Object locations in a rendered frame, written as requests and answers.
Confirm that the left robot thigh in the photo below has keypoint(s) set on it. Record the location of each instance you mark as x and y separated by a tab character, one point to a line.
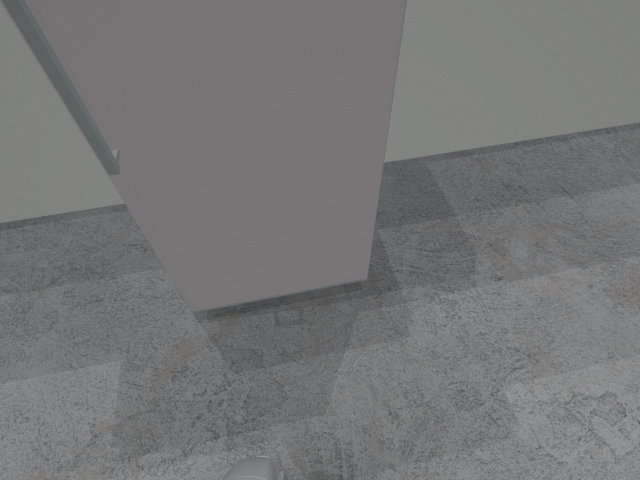
255	468

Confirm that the fridge door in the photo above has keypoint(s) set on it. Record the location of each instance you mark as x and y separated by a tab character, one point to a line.
251	132

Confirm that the handle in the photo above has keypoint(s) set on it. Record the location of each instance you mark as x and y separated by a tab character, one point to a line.
29	27

